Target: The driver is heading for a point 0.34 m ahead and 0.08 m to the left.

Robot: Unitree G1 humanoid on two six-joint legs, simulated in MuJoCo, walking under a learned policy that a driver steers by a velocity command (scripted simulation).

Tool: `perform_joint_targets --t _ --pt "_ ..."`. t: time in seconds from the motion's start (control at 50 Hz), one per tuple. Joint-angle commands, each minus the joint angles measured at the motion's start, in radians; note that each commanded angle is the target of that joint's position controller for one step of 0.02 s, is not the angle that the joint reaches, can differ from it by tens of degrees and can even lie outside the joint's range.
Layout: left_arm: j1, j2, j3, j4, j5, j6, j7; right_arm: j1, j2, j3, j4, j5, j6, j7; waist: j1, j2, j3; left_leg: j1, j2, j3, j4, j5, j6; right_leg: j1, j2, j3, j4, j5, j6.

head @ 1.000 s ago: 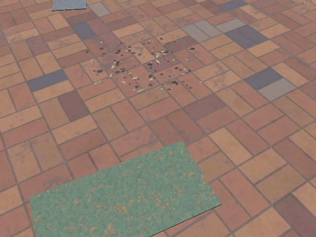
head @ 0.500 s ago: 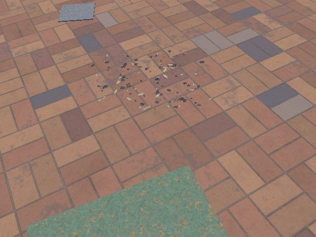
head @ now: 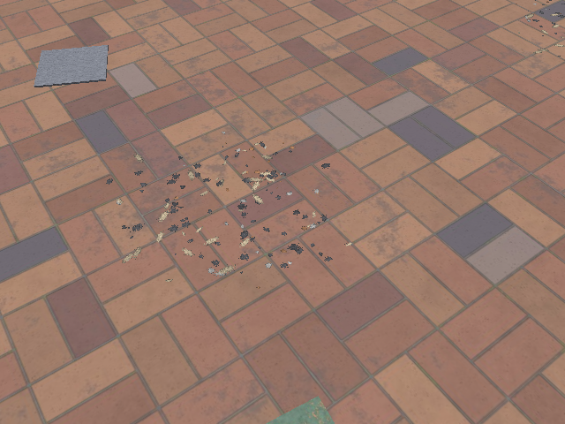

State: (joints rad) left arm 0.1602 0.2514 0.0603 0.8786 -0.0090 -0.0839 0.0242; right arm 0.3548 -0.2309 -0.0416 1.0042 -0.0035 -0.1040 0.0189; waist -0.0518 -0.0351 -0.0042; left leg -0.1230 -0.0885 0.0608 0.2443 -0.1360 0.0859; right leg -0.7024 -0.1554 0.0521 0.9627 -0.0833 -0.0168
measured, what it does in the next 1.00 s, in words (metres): walks ahead: right foot, then left foot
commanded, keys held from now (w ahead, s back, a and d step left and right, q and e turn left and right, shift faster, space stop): w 0.16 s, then w+q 0.06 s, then no key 0.78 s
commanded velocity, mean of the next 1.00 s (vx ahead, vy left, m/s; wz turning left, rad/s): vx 0.22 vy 0.00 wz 0.03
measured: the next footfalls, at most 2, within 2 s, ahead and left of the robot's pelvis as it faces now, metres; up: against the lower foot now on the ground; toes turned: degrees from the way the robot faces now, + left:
right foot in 0.26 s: +0.32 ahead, -0.17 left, +0.00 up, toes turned -1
left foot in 0.66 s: +0.37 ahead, +0.06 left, +0.00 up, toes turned +3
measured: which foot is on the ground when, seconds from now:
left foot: down 0.00-0.26, up 0.28-0.64, down 0.66-1.00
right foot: up 0.00-0.24, down 0.26-1.00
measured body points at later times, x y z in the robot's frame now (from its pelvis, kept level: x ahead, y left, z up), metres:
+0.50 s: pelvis +0.24 -0.08 +0.00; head +0.28 -0.10 +0.45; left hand +0.30 +0.18 -0.13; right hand +0.35 -0.34 -0.14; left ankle +0.27 +0.08 -0.69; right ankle +0.28 -0.17 -0.75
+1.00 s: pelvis +0.31 -0.05 -0.01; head +0.32 -0.05 +0.44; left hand +0.33 +0.20 -0.16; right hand +0.41 -0.30 -0.15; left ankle +0.33 +0.06 -0.75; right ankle +0.28 -0.17 -0.75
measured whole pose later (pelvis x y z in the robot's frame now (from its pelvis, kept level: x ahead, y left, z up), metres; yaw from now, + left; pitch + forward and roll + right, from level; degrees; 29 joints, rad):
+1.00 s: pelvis +0.31 -0.05 -0.01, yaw +3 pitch -1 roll -1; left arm 0.23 0.21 0.04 1.06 0.00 -0.01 0.03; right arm 0.14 -0.20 -0.05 1.03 0.00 -0.01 -0.03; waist 0.01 0.00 0.04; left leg -0.28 0.01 0.01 0.53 -0.24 0.01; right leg -0.16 -0.01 -0.07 0.49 -0.32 0.00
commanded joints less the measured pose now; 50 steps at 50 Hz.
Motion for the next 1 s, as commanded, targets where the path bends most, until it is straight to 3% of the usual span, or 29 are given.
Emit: perform_joint_targets --t 0.02,0.12,0.18,0.22,0.24,0.26,0.28,0.3,0.32,0.36,0.38,0.42,0.44,0.48,0.54,0.62,0.64,0.66,0.68,0.7,0.72,0.74,0.76,0.82,1.0 --pt "-0.027 0.04 0.009 -0.049 0.002 -0.009 -0.005 -0.027 -0.154 -0.027 -0.064 0.008 -0.01 -0.02 0.026 0.077 0.063 -0.068 0.278 -0.184 -0.162 0.049 0.143 0.011 0.003 -0.008 -0.179 0.157 0.014" --pt "-0.179 0.03 -0.003 -0.093 -0.013 -0.018 -0.033 0.063 -0.17 -0.03 -0.033 0.021 0.007 -0.024 -0.03 0.084 0.087 0.047 0.3 -0.151 -0.113 0.051 0.125 0.043 0.051 -0.046 -0.374 0.161 0.018" --pt "-0.211 0.051 -0.002 -0.121 -0.017 -0.031 -0.052 0.083 -0.177 -0.037 -0.021 0.026 0.021 -0.026 -0.024 0.094 0.094 0.124 0.343 -0.182 -0.045 0.072 0.11 0.069 0.066 -0.04 -0.444 0.057 -0.013" --pt "-0.12 0.088 0.015 -0.108 -0.016 -0.042 -0.054 0.053 -0.191 -0.041 -0.028 0.028 0.031 -0.028 0.043 0.115 0.053 0.124 0.343 -0.2 0.052 0.218 0.091 0.219 0.105 -0.061 -0.491 -0.005 -0.037" --pt "0.024 0.133 0.039 -0.064 -0.009 -0.046 -0.048 0.027 -0.176 -0.034 -0.037 0.021 0.037 -0.028 0.115 0.104 -0.028 0.108 0.279 -0.151 0.227 0.4 0.059 0.398 0.134 -0.084 -0.519 0.017 -0.063" --pt "0.208 0.216 0.062 -0.025 0.014 -0.051 -0.041 0.023 -0.137 -0.017 -0.064 0.006 0.036 -0.03 0.176 0.038 -0.194 -0.044 0.208 -0.088 0.515 0.31 0.01 0.697 -0.001 0.037 -0.463 0.19 -0.125" --pt "0.291 0.315 0.083 -0.005 0.038 -0.041 -0.039 0.145 -0.009 0.019 -0.072 0.002 0.017 -0.028 0.133 -0.231 -0.327 -0.445 0.027 -0.03 0.904 -0.202 -0.077 1.066 -0.257 0.434 -0.503 0.361 -0.289" --pt "0.317 0.221 0.059 0.002 0.028 -0.037 -0.044 0.16 -0.076 0.006 -0.044 0.02 -0.004 -0.025 0.152 -0.213 -0.415 -0.514 0.014 -0.204 1.067 -0.482 -0.084 1.074 -0.288 0.583 -0.567 0.461 -0.33" --pt "0.225 0.16 0.038 -0.015 0.019 -0.037 -0.045 0.099 -0.145 -0.014 -0.056 0.042 -0.008 -0.026 0.131 -0.143 -0.279 -0.565 0.061 -0.218 1.115 -0.45 -0.076 0.951 -0.253 0.401 -0.55 0.558 -0.285" --pt "0.063 0.096 0.014 -0.039 0.012 -0.033 -0.049 -0.004 -0.131 -0.019 -0.074 0.027 0.009 -0.038 0.072 -0.021 -0.132 -0.526 0.149 -0.151 0.993 -0.332 -0.084 0.703 -0.153 0.174 -0.595 0.609 -0.22" --pt "0.029 0.073 0.006 -0.036 0.015 -0.033 -0.049 -0.005 -0.123 -0.025 -0.075 0.02 0.025 -0.041 0.04 -0.033 -0.102 -0.462 0.178 -0.137 0.927 -0.293 -0.084 0.611 -0.118 0.119 -0.634 0.593 -0.201" --pt "0.024 0.065 0.001 -0.01 0.035 -0.035 -0.048 0.035 -0.058 -0.016 -0.061 0.013 0.053 -0.042 0.003 -0.041 -0.098 -0.34 0.177 -0.118 0.823 -0.22 -0.093 0.502 -0.088 0.049 -0.672 0.658 -0.208" --pt "0.014 0.076 0.003 -0.001 0.039 -0.036 -0.044 0.031 -0.044 -0.013 -0.066 0.011 0.059 -0.044 -0.008 -0.051 -0.092 -0.315 0.174 -0.11 0.751 -0.191 -0.099 0.477 -0.077 0.016 -0.68 0.693 -0.214" --pt "-0.011 0.102 0.007 0.008 0.036 -0.031 -0.032 -0.021 -0.039 -0.008 -0.082 0.005 0.066 -0.048 -0.01 -0.063 -0.099 -0.267 0.169 -0.098 0.594 -0.115 -0.104 0.455 -0.058 -0.036 -0.685 0.7 -0.208" --pt "0.016 0.126 0.01 0.035 0.024 -0.013 -0.021 -0.089 -0.063 -0.011 -0.092 0.004 0.081 -0.048 0.018 -0.071 -0.115 -0.211 0.155 -0.082 0.467 -0.016 -0.107 0.471 -0.061 -0.041 -0.694 0.58 -0.203" --pt "0.009 0.106 0.002 0.062 0.008 0.01 -0.017 -0.132 -0.081 -0.022 -0.091 -0.001 0.092 -0.048 0.013 -0.053 -0.066 -0.127 0.145 -0.07 0.287 0.025 -0.075 0.444 -0.052 -0.007 -0.669 0.219 -0.174" --pt "0.03 0.089 -0.003 0.074 0.0 0.014 -0.016 -0.133 -0.091 -0.026 -0.085 -0.01 0.092 -0.05 0.011 -0.032 -0.054 -0.083 0.144 -0.072 0.205 0.088 -0.059 0.436 -0.017 -0.006 -0.645 0.092 -0.139" --pt "0.069 0.065 -0.011 0.085 0.009 0.016 -0.015 -0.129 -0.125 -0.035 -0.084 -0.017 0.091 -0.054 0.026 0.017 -0.053 -0.024 0.194 -0.122 0.175 0.232 -0.042 0.416 0.025 -0.015 -0.607 -0.04 -0.093" --pt "0.135 0.053 -0.011 0.097 0.026 0.015 -0.015 -0.145 -0.176 -0.044 -0.092 -0.012 0.093 -0.06 0.086 0.108 -0.052 0.019 0.252 -0.171 0.197 0.349 -0.012 0.367 0.102 -0.061 -0.56 -0.184 -0.051" --pt "0.199 0.021 -0.016 0.113 0.027 0.02 -0.01 -0.175 -0.153 -0.039 -0.083 -0.002 0.096 -0.06 0.127 0.202 -0.057 -0.017 0.271 -0.193 0.188 0.238 0.032 0.382 0.139 -0.095 -0.569 -0.246 -0.024" --pt "0.154 0.036 -0.016 0.112 0.026 0.032 -0.002 -0.204 -0.103 -0.033 -0.082 0.009 0.096 -0.052 0.099 0.185 -0.02 -0.098 0.235 -0.187 0.162 0.082 0.019 0.43 0.141 -0.106 -0.571 -0.217 -0.008" --pt "0.116 0.057 -0.01 0.108 0.02 0.044 0.005 -0.217 -0.083 -0.029 -0.08 0.005 0.093 -0.047 0.086 0.155 0.007 -0.131 0.208 -0.169 0.156 0.038 -0.007 0.438 0.137 -0.108 -0.566 -0.198 -0.005" --pt "0.103 0.064 -0.008 0.11 0.017 0.053 0.011 -0.222 -0.083 -0.028 -0.076 -0.001 0.087 -0.044 0.081 0.134 0.009 -0.134 0.191 -0.151 0.165 0.057 -0.023 0.445 0.131 -0.104 -0.562 -0.181 -0.008" --pt "0.106 0.059 -0.007 0.122 0.019 0.061 0.011 -0.201 -0.088 -0.031 -0.049 0.004 0.075 -0.045 0.073 0.108 -0.019 -0.085 0.176 -0.131 0.201 0.167 -0.028 0.465 0.117 -0.091 -0.559 -0.115 -0.011" --pt "0.114 0.039 -0.006 0.168 0.013 0.07 0.013 -0.213 -0.081 -0.031 -0.004 0.008 0.087 -0.051 0.063 0.044 -0.023 -0.049 0.159 -0.11 0.234 0.231 -0.018 0.49 0.109 -0.094 -0.54 -0.05 0.0"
